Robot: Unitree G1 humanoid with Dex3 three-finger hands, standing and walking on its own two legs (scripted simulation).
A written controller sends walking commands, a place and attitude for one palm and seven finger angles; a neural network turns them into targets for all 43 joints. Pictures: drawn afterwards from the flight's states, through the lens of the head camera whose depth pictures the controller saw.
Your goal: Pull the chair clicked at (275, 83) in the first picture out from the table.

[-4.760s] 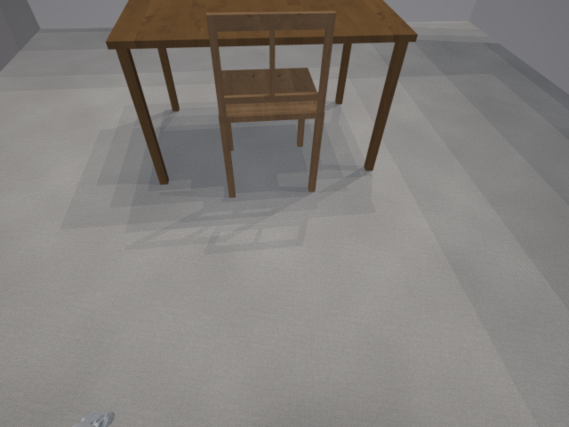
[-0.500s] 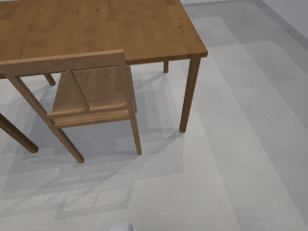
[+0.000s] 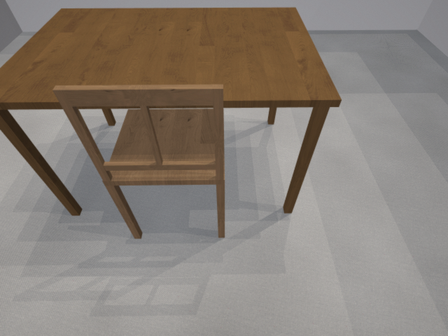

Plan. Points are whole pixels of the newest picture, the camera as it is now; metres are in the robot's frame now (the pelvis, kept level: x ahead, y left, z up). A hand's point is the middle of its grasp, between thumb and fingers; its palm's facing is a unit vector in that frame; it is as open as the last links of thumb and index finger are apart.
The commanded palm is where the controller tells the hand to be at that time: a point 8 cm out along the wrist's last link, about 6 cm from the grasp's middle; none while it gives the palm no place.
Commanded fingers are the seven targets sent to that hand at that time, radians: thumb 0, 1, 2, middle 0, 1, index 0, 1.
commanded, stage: take the last steps up to it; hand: left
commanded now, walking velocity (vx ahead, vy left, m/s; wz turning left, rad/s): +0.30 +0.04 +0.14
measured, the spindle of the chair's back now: (152, 136) +0.67 +0.26 -0.10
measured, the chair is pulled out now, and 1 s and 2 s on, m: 0.00 0.00 0.00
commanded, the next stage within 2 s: come to a stop and stand still in 0.64 s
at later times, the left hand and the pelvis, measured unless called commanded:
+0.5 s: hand out of the picture +0.00 +0.16 -0.17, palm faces +0.20 -0.97 -0.15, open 7.4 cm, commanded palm none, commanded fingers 0.00 0.90 0.90 -0.20 -0.30 -0.20 -0.30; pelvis +0.12 +0.03 +0.00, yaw +6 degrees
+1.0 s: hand (134, 258) +0.31 +0.24 -0.17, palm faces +0.09 -0.97 -0.22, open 7.4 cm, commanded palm none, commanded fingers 0.00 0.90 0.90 -0.20 -0.30 -0.20 -0.30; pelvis +0.25 +0.06 -0.01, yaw +4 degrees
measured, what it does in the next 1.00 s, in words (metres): walks ahead: right foot, then left foot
